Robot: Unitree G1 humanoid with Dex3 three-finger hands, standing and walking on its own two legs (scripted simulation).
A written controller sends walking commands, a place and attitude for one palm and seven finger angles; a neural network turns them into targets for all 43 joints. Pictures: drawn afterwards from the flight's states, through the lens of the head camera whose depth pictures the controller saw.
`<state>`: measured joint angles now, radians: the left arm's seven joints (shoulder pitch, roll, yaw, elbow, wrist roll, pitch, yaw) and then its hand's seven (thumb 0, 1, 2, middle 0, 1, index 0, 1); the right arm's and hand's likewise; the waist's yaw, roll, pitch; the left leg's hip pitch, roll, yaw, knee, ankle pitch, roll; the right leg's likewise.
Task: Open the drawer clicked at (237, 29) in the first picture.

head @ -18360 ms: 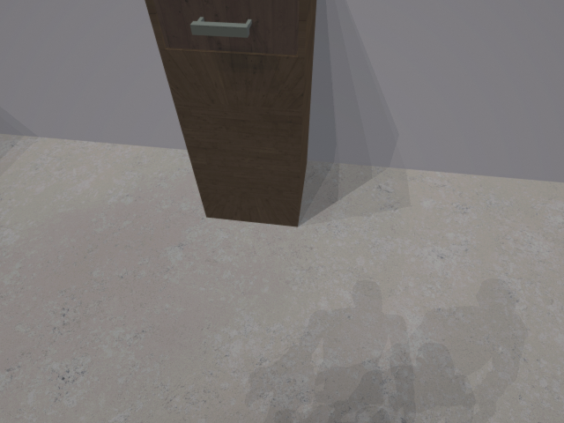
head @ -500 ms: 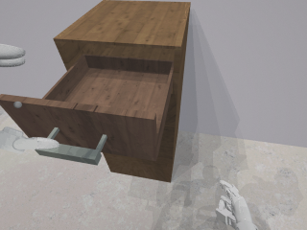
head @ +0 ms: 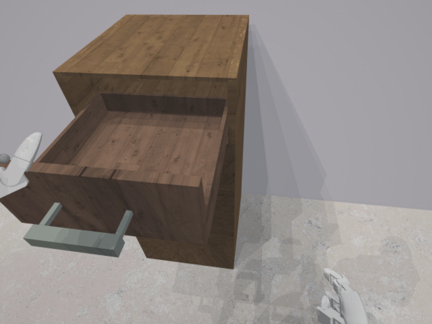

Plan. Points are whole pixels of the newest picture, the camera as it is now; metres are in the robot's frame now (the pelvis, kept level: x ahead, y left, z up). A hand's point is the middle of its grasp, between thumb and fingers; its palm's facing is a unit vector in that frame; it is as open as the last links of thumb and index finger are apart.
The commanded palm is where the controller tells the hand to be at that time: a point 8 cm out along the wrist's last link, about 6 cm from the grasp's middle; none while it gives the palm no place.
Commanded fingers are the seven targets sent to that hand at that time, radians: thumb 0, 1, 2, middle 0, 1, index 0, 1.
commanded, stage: draw the hand back to the body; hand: left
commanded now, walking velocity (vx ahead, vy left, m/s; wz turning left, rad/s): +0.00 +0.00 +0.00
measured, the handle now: (82, 226) +0.22 +0.26 +0.11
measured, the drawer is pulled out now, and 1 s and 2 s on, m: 0.30 0.30 0.30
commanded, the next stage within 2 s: step back with the hand held close in 0.32 s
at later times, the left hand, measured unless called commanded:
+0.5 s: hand out of the picture +0.17 +0.24 +0.31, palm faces +0.59 -0.74 -0.33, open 7.5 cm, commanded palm +0.11 +0.28 +0.30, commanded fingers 0.00 0.90 0.90 -0.20 -0.30 -0.20 -0.30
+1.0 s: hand out of the picture +0.11 +0.25 +0.30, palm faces +0.61 -0.68 -0.41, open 7.4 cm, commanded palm +0.05 +0.31 +0.30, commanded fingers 0.00 0.90 0.90 -0.20 -0.30 -0.20 -0.30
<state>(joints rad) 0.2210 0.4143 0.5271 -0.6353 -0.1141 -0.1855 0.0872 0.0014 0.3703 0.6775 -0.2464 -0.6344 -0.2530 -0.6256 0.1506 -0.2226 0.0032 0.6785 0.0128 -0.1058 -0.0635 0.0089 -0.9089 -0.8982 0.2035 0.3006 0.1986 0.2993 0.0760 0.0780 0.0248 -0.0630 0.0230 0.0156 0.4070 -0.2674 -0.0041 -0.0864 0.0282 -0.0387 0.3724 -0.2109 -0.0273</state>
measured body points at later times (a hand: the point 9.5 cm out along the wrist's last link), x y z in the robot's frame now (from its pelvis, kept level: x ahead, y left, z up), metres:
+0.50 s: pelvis -0.01 +0.00 +0.00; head -0.03 -0.02 +0.45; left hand +0.13 +0.27 +0.32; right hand +0.19 -0.21 -0.08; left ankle -0.02 +0.12 -0.74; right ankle +0.00 -0.10 -0.74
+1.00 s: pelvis -0.08 +0.03 -0.02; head -0.07 +0.03 +0.43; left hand +0.07 +0.29 +0.32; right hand +0.08 -0.22 -0.10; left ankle -0.02 +0.12 -0.74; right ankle +0.00 -0.10 -0.74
